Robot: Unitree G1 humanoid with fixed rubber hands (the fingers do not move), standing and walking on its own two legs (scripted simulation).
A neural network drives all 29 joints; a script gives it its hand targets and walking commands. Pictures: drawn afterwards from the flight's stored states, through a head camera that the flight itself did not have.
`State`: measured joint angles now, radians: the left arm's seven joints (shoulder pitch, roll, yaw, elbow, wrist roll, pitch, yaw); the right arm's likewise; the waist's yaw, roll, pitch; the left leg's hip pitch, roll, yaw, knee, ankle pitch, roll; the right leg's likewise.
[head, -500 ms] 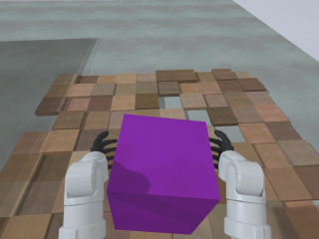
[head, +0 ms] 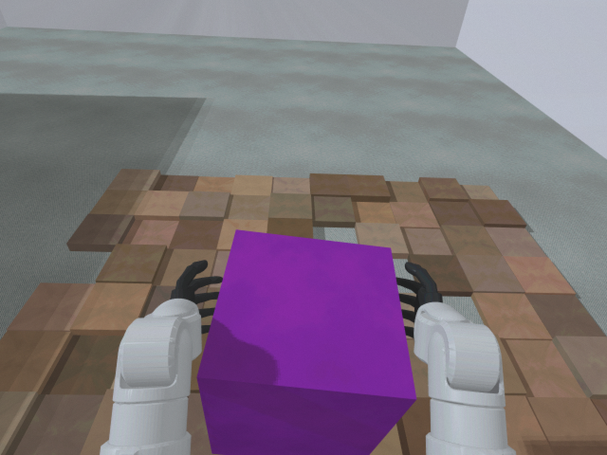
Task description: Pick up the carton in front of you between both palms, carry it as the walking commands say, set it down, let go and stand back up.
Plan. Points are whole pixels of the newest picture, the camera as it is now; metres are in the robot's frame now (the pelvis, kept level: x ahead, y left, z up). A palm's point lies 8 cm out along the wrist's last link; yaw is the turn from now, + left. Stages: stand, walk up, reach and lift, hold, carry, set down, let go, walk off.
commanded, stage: carry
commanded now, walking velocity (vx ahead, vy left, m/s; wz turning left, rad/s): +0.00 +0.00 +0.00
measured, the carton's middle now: (299, 352) +0.29 +0.01 +0.03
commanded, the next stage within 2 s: none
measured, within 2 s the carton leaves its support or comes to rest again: neither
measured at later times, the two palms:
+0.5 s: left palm (210, 274) +0.33 +0.13 +0.13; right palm (437, 273) +0.34 -0.17 +0.13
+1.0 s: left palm (220, 291) +0.30 +0.11 +0.13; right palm (456, 291) +0.31 -0.19 +0.13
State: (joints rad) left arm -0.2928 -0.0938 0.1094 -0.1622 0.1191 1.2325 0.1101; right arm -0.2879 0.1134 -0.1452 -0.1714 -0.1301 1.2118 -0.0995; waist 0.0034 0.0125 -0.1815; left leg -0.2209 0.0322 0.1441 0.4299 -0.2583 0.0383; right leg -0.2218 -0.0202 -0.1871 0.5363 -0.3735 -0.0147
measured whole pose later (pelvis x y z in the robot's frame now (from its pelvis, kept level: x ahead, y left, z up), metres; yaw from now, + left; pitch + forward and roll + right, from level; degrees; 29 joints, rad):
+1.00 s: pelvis -0.04 -0.04 -0.01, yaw +0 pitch +1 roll -1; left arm -0.72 0.00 0.19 0.27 0.07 1.25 0.13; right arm -0.73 -0.01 -0.22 0.28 -0.08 1.23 -0.12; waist 0.01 0.03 -0.07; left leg -0.27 0.09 0.12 0.48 -0.23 -0.01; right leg -0.27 0.03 -0.21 0.60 -0.36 -0.09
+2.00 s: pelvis +0.05 +0.01 +0.01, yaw -1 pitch +4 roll +1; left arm -0.37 -0.08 0.19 -0.10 0.10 1.26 0.11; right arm -0.35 0.18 -0.18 -0.10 -0.17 1.20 -0.11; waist 0.03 -0.03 -0.14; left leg -0.20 -0.01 0.16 0.36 -0.49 0.30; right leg -0.31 -0.07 -0.13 0.79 -0.49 -0.04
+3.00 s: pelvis +0.65 -0.07 +0.03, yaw -3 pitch +5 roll -1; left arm -0.87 -0.01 0.34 0.15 0.11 1.32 0.15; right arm -0.89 -0.01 -0.26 0.23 -0.05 1.28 -0.17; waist -0.10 0.02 0.09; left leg -0.33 -0.03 0.16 0.43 -0.19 0.12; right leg -0.51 0.00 0.00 1.10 -0.36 -0.04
